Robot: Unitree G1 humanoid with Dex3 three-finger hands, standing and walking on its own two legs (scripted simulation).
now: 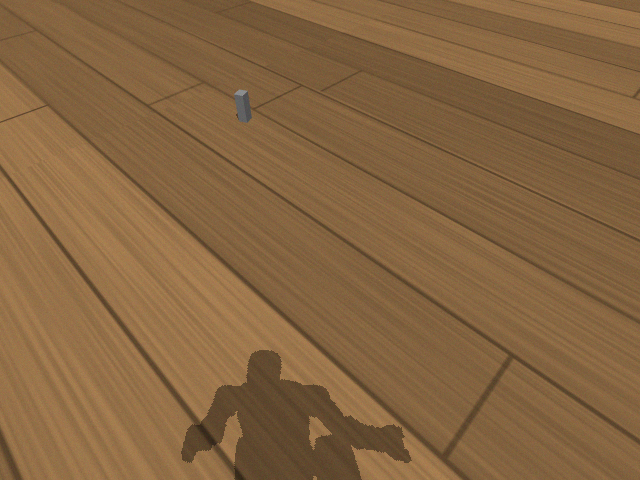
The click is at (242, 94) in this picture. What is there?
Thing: carton on end
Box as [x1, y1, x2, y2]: [234, 89, 251, 122]
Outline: 239,89 234,94 238,118 240,121 247,122 251,117 247,91
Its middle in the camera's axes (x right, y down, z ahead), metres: -0.46 -0.79 +2.30
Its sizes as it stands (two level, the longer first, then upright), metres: 0.064 0.056 0.174
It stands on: the floor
